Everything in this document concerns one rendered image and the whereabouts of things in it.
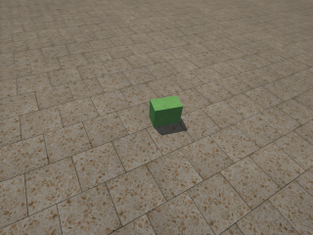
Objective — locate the carton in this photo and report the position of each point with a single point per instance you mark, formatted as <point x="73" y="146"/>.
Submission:
<point x="165" y="111"/>

